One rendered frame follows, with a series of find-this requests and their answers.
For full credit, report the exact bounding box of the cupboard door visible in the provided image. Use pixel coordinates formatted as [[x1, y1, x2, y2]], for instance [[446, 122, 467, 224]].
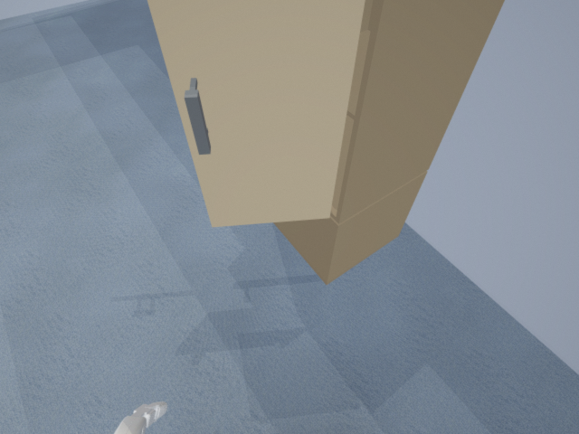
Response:
[[147, 0, 365, 227]]

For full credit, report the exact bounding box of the handle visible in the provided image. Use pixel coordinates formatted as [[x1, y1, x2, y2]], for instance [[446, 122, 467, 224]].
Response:
[[185, 78, 211, 155]]

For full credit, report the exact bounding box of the robot left hand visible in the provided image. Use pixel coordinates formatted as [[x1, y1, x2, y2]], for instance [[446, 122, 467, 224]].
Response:
[[114, 401, 167, 434]]

